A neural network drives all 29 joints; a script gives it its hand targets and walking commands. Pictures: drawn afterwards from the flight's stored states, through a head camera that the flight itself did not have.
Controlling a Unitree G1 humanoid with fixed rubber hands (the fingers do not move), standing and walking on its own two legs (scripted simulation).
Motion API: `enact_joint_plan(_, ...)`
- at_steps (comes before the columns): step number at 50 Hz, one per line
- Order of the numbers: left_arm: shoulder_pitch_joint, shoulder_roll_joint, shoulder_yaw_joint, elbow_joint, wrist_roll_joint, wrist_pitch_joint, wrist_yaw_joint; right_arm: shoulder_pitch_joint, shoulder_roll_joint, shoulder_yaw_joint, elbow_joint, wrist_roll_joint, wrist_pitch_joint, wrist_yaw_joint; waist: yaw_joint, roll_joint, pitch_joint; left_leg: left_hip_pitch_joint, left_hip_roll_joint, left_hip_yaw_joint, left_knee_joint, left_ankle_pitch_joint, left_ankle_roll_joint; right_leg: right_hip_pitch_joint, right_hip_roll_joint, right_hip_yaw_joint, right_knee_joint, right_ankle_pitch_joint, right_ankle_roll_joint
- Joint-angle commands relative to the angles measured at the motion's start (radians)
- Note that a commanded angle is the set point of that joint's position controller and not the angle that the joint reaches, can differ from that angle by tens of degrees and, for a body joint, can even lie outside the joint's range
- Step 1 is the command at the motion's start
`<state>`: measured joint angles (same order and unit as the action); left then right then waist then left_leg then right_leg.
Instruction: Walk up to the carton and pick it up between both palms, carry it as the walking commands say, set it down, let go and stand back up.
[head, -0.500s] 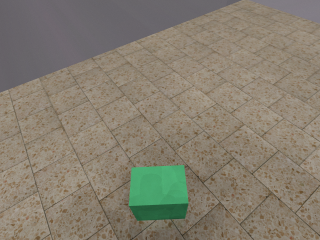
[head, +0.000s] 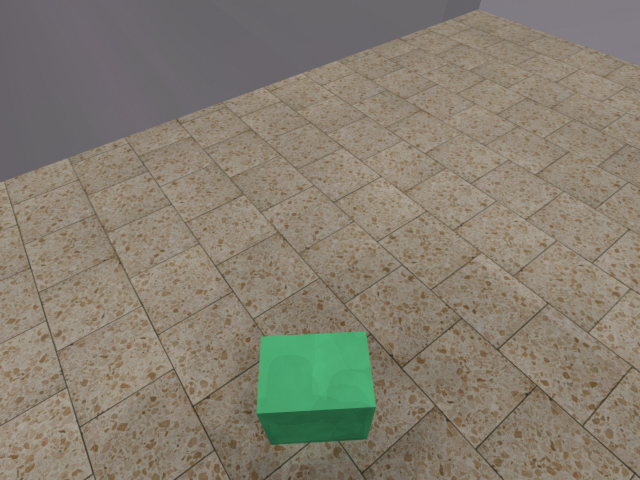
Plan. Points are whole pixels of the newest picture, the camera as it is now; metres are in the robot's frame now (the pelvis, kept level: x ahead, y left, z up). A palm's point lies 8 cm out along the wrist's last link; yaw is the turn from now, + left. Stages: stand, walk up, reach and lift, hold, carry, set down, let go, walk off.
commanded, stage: walk up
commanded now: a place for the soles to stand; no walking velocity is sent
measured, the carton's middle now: (316, 390) +0.44 +0.04 -0.62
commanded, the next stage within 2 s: reach and lift in 1.58 s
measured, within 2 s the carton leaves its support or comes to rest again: neither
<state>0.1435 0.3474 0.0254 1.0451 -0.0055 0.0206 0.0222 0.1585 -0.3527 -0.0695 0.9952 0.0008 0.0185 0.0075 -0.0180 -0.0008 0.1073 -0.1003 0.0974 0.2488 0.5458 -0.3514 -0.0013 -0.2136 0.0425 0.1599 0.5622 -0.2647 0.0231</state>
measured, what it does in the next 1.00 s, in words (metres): stands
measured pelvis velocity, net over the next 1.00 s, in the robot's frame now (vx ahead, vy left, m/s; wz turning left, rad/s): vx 0.00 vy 0.00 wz -0.04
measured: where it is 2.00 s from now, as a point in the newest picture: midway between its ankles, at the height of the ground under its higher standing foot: outside the picture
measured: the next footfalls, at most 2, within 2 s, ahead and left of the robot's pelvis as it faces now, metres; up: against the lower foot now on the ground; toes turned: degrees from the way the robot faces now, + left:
none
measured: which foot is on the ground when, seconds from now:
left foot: down 0.00-1.00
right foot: down 0.00-1.00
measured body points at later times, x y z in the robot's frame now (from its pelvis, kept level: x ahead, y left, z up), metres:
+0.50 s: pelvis +0.00 +0.00 -0.01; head +0.01 -0.01 +0.44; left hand +0.09 +0.31 -0.12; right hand +0.06 -0.31 -0.14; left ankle -0.03 +0.11 -0.73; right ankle +0.03 -0.14 -0.73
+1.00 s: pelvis +0.00 +0.00 +0.00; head +0.01 -0.01 +0.45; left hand +0.12 +0.29 -0.12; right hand +0.06 -0.31 -0.13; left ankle -0.03 +0.10 -0.73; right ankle +0.03 -0.14 -0.73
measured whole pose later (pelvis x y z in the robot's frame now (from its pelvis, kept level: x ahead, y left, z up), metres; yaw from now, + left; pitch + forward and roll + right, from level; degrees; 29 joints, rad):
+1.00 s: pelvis +0.00 +0.00 +0.00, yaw -2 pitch -5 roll +0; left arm 0.11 0.33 0.01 1.05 -0.01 0.01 0.05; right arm 0.15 -0.34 -0.06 1.01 0.01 0.02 0.02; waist -0.03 0.00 0.11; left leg -0.07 0.07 0.20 0.52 -0.35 0.00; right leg -0.20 0.06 0.19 0.55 -0.26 0.02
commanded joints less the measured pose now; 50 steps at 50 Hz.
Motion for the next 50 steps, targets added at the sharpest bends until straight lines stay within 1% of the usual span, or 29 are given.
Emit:
enact_joint_plan(1,0.007,0.229,0.050,-0.072,0.011,-0.017,0.007,-0.065,-0.240,-0.061,-0.094,-0.011,-0.017,-0.003,0.010,0.099,-0.078,-0.011,0.149,-0.152,-0.174,0.033,0.104,-0.039,-0.057,0.013,-0.019,0.255,-0.059)
enact_joint_plan(3,-0.035,0.237,0.045,-0.066,0.011,-0.022,0.006,-0.057,-0.237,-0.060,-0.109,-0.012,-0.014,-0.005,0.001,-0.010,-0.020,0.008,0.104,-0.141,-0.117,0.113,0.073,-0.093,-0.069,0.060,-0.059,0.344,-0.085)
enact_joint_plan(4,-0.009,0.249,0.046,-0.080,0.001,-0.026,0.009,-0.050,-0.256,-0.060,-0.095,-0.006,-0.014,-0.003,0.014,-0.016,-0.060,0.034,0.062,-0.133,-0.075,0.080,0.073,-0.072,-0.074,0.116,-0.095,0.324,-0.093)
enact_joint_plan(5,-0.023,0.248,0.046,-0.081,0.013,-0.030,0.013,-0.027,-0.217,-0.052,-0.098,0.011,-0.008,-0.004,-0.009,-0.056,-0.060,0.025,0.042,-0.143,-0.057,0.094,0.052,-0.073,-0.085,0.141,-0.115,0.337,-0.102)
enact_joint_plan(6,-0.049,0.259,0.045,-0.078,0.009,-0.028,0.014,-0.001,-0.224,-0.053,-0.097,0.010,-0.008,-0.005,-0.026,-0.032,-0.087,0.081,0.036,-0.151,-0.057,0.063,0.049,-0.128,-0.107,0.182,-0.141,0.267,-0.109)
enact_joint_plan(8,-0.051,0.256,0.047,-0.092,0.007,-0.028,0.019,0.022,-0.216,-0.051,-0.084,0.014,-0.005,-0.001,-0.023,-0.070,-0.076,0.102,0.008,-0.194,-0.034,0.045,0.058,-0.166,-0.116,0.248,-0.172,0.219,-0.136)
enact_joint_plan(9,-0.063,0.249,0.045,-0.085,-0.002,-0.032,0.023,-0.006,-0.228,-0.057,-0.079,0.011,-0.006,-0.002,-0.017,-0.140,-0.056,0.122,0.003,-0.199,-0.026,0.024,0.057,-0.216,-0.126,0.262,-0.191,0.186,-0.147)
enact_joint_plan(10,-0.092,0.264,0.045,-0.101,0.011,-0.026,0.020,0.022,-0.213,-0.050,-0.083,0.001,-0.011,-0.003,-0.044,-0.097,-0.081,0.132,0.032,-0.218,-0.082,0.032,0.059,-0.215,-0.109,0.212,-0.146,0.165,-0.120)
enact_joint_plan(13,-0.058,0.223,0.038,-0.095,-0.007,-0.026,0.019,-0.003,-0.249,-0.058,-0.080,-0.007,-0.024,-0.006,-0.014,-0.004,-0.102,0.062,0.119,-0.200,-0.146,0.108,0.098,-0.089,-0.054,0.075,-0.028,0.228,-0.087)
enact_joint_plan(16,-0.011,0.235,0.047,-0.099,0.005,-0.021,0.017,-0.013,-0.256,-0.058,-0.094,-0.003,-0.023,-0.011,-0.004,-0.029,-0.104,0.041,0.202,-0.212,-0.170,0.151,0.149,-0.082,-0.047,0.008,0.060,0.234,-0.064)
enact_joint_plan(19,0.000,0.240,0.047,-0.084,0.004,-0.016,0.011,-0.072,-0.254,-0.065,-0.104,-0.012,-0.016,-0.005,0.014,0.101,-0.058,-0.026,0.201,-0.188,-0.185,0.105,0.139,-0.049,-0.052,0.022,0.054,0.179,-0.058)
enact_joint_plan(20,0.033,0.223,0.049,-0.092,0.003,-0.021,0.009,-0.062,-0.264,-0.068,-0.110,-0.005,-0.013,0.000,0.026,0.118,-0.090,-0.038,0.185,-0.170,-0.184,0.071,0.120,-0.011,-0.045,0.017,0.019,0.159,-0.071)
enact_joint_plan(21,0.008,0.233,0.048,-0.088,0.010,-0.019,0.006,-0.056,-0.270,-0.068,-0.110,0.000,-0.010,-0.001,0.019,0.058,-0.070,-0.056,0.164,-0.166,-0.163,-0.005,0.106,-0.007,-0.054,0.020,-0.008,0.220,-0.071)
enact_joint_plan(22,0.019,0.244,0.050,-0.086,0.003,-0.022,0.011,-0.065,-0.279,-0.069,-0.111,-0.003,-0.009,0.003,0.038,0.039,-0.029,-0.074,0.139,-0.161,-0.154,-0.011,0.095,-0.017,-0.046,0.053,-0.021,0.245,-0.069)
enact_joint_plan(23,0.002,0.263,0.050,-0.095,0.019,-0.023,0.008,-0.054,-0.253,-0.065,-0.114,-0.003,-0.002,0.007,0.016,-0.031,-0.019,-0.076,0.087,-0.125,-0.041,0.035,0.061,-0.023,-0.070,0.115,-0.075,0.313,-0.077)
enact_joint_plan(25,-0.021,0.293,0.060,-0.109,0.012,-0.025,0.019,-0.003,-0.213,-0.054,-0.108,0.011,0.004,0.008,0.001,-0.151,-0.038,0.028,-0.043,-0.176,0.074,-0.074,0.033,-0.155,-0.146,0.349,-0.184,0.217,-0.159)
enact_joint_plan(26,-0.071,0.296,0.053,-0.109,0.013,-0.025,0.026,-0.016,-0.211,-0.055,-0.111,0.011,0.000,0.006,-0.008,-0.089,-0.039,0.066,-0.055,-0.220,0.021,-0.029,0.035,-0.194,-0.164,0.382,-0.216,0.151,-0.181)
enact_joint_plan(27,-0.068,0.257,0.034,-0.098,0.003,-0.028,0.026,0.010,-0.200,-0.056,-0.089,0.007,0.005,0.006,-0.018,-0.042,-0.013,0.085,-0.038,-0.224,-0.024,0.005,0.032,-0.211,-0.164,0.382,-0.237,0.200,-0.171)
enact_joint_plan(30,-0.129,0.237,0.037,-0.117,0.002,-0.032,0.031,0.052,-0.187,-0.052,-0.075,0.014,-0.013,0.001,-0.054,-0.087,-0.098,0.091,0.048,-0.272,-0.157,0.106,0.049,-0.127,-0.127,0.227,-0.145,0.168,-0.115)
enact_joint_plan(31,-0.115,0.223,0.029,-0.110,-0.008,-0.025,0.022,0.047,-0.228,-0.047,-0.080,0.019,-0.026,-0.010,-0.052,-0.084,-0.128,0.102,0.122,-0.301,-0.199,0.169,0.085,-0.113,-0.082,0.132,-0.055,0.239,-0.074)
enact_joint_plan(32,-0.094,0.199,0.027,-0.101,-0.018,-0.025,0.021,0.006,-0.261,-0.046,-0.073,0.005,-0.034,-0.014,-0.027,0.002,-0.103,0.045,0.186,-0.301,-0.236,0.247,0.130,-0.057,-0.035,0.040,0.035,0.249,-0.047)
enact_joint_plan(33,-0.059,0.197,0.034,-0.106,-0.003,-0.025,0.020,-0.021,-0.246,-0.046,-0.081,0.004,-0.038,-0.009,0.003,0.009,-0.110,0.045,0.196,-0.265,-0.212,0.338,0.148,-0.016,-0.059,0.004,0.015,0.234,-0.035)
enact_joint_plan(36,0.000,0.213,0.026,-0.063,0.000,-0.032,0.023,-0.070,-0.253,-0.054,-0.084,0.006,-0.029,-0.003,0.019,0.022,-0.152,0.065,0.129,-0.187,-0.165,0.251,0.089,0.050,-0.068,0.049,-0.089,0.318,-0.045)
enact_joint_plan(38,-0.062,0.219,0.037,-0.067,-0.001,-0.034,0.022,-0.019,-0.249,-0.048,-0.055,0.016,-0.028,-0.004,-0.006,0.007,-0.131,0.048,0.086,-0.202,-0.178,0.213,0.061,0.049,-0.078,0.085,-0.088,0.382,-0.068)
enact_joint_plan(41,-0.072,0.212,0.029,-0.056,-0.004,-0.032,0.026,-0.022,-0.232,-0.037,-0.051,0.020,-0.025,-0.011,-0.020,0.047,-0.122,0.106,0.102,-0.173,-0.169,0.320,0.071,-0.016,-0.061,0.023,-0.032,0.430,-0.053)
enact_joint_plan(43,-0.043,0.185,0.028,-0.050,-0.005,-0.031,0.033,-0.046,-0.219,-0.038,-0.058,0.010,-0.025,-0.006,-0.002,0.065,-0.079,0.059,0.134,-0.192,-0.196,0.282,0.101,-0.023,-0.053,0.023,-0.037,0.358,-0.040)
enact_joint_plan(46,-0.010,0.210,0.031,-0.046,0.000,-0.033,0.041,-0.038,-0.231,-0.050,-0.055,0.010,-0.008,-0.001,-0.004,0.116,-0.091,0.061,0.082,-0.160,-0.147,0.185,0.095,-0.023,-0.045,0.037,-0.049,0.342,-0.048)
enact_joint_plan(48,-0.019,0.211,0.034,-0.046,0.004,-0.037,0.044,-0.004,-0.206,-0.042,-0.053,0.016,-0.003,0.001,-0.007,0.064,-0.048,-0.002,0.070,-0.164,-0.122,0.253,0.077,-0.005,-0.067,0.053,-0.033,0.417,-0.060)
enact_joint_plan(50,0.000,0.259,0.043,-0.044,0.005,-0.035,0.045,-0.031,-0.212,-0.047,-0.073,0.015,-0.002,-0.002,-0.003,-0.003,-0.061,0.034,0.016,-0.173,-0.042,0.130,0.050,-0.048,-0.117,0.184,-0.128,0.361,-0.095)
